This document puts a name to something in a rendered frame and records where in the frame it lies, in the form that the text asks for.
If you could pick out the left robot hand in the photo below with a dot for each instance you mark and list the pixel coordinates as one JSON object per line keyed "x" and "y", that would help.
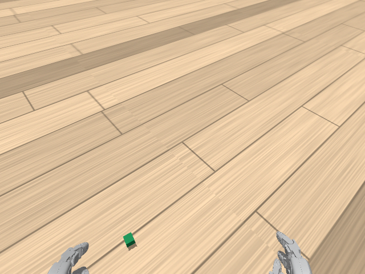
{"x": 68, "y": 259}

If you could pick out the right robot hand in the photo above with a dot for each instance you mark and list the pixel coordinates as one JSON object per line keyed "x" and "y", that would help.
{"x": 292, "y": 260}

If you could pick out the cube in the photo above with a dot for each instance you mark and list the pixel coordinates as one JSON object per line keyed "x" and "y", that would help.
{"x": 129, "y": 240}

